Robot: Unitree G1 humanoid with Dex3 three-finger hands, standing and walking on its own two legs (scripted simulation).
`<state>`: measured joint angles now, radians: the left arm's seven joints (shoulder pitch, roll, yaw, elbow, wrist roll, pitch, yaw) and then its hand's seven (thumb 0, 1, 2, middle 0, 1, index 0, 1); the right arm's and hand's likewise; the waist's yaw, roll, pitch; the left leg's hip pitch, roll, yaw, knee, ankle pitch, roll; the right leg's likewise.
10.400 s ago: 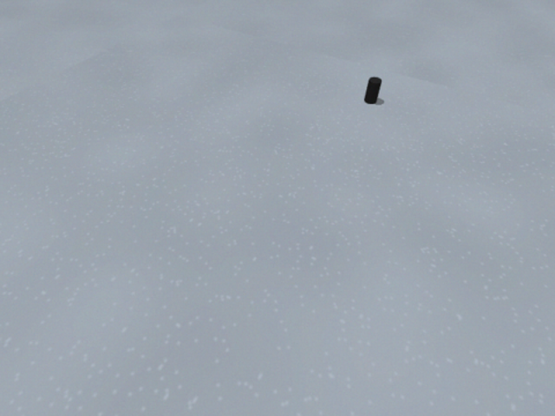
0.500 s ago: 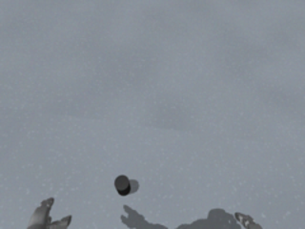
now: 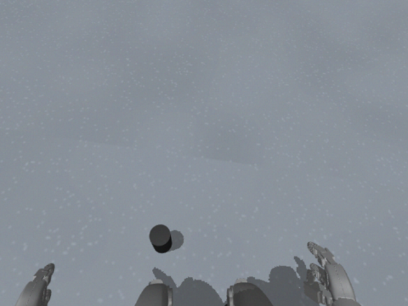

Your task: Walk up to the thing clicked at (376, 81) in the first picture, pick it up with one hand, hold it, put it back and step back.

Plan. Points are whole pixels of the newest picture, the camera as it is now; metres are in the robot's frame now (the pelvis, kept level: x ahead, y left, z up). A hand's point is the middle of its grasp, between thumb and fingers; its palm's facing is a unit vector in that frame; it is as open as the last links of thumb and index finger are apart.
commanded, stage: go down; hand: left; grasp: from the side
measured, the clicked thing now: (161, 239) +0.38 +0.14 -0.63
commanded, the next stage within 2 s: none
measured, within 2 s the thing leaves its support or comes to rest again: neither
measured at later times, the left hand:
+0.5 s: hand (66, 290) +0.18 +0.29 -0.18, palm faces +0.09 -0.97 -0.24, open 17.3 cm
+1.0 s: hand (77, 250) +0.28 +0.32 -0.26, palm faces +0.06 -0.98 -0.18, open 17.3 cm
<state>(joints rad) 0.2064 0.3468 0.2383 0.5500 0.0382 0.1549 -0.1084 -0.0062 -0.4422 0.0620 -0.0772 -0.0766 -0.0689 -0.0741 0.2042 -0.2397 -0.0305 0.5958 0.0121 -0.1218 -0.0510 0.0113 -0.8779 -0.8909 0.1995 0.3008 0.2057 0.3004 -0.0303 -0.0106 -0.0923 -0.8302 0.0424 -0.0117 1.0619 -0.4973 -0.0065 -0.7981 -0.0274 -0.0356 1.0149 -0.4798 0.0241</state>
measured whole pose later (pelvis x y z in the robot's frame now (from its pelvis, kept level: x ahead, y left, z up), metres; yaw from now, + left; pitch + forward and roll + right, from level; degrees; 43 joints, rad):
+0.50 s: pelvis -0.03 +0.00 -0.08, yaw +0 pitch +24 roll -3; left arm 0.12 0.43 0.36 0.56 -0.05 -0.01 -0.24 -0.01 -0.50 0.06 -0.07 -0.07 -0.07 -0.07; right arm 0.19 -0.27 -0.02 0.54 -0.01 -0.22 -0.06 0.01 -0.91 -0.90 0.20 0.30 0.21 0.30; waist -0.04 -0.01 -0.16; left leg -1.25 0.03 -0.04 1.42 -0.59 -0.01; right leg -1.21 -0.04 -0.05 1.38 -0.59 0.02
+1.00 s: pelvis -0.07 -0.01 -0.20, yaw -2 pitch +32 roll -3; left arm -0.31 0.61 0.56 0.88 -0.11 -0.33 -0.50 -0.01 -0.53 0.12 -0.06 -0.12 -0.05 -0.12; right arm 0.14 -0.31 0.01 0.66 -0.02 -0.18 -0.03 0.01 -0.88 -0.89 0.20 0.30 0.21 0.30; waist -0.06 -0.02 -0.17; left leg -1.77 0.04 -0.07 1.86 -0.66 -0.02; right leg -1.73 -0.03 -0.05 1.82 -0.66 0.00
